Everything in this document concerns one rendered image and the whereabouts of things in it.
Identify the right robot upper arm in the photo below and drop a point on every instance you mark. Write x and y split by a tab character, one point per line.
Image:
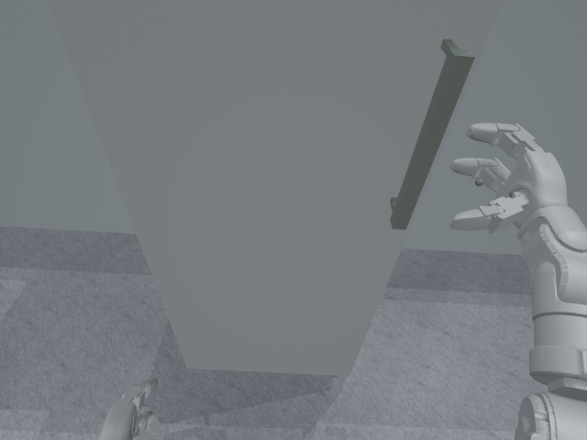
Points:
545	416

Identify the robot right forearm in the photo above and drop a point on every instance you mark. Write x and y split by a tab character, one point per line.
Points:
554	247

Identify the handle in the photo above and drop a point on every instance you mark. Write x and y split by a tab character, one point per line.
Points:
451	80

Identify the left robot hand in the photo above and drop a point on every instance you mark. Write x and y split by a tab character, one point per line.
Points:
122	422

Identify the right robot hand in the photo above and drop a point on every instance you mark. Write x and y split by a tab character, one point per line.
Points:
537	178

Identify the fridge door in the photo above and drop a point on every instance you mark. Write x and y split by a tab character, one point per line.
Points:
256	145

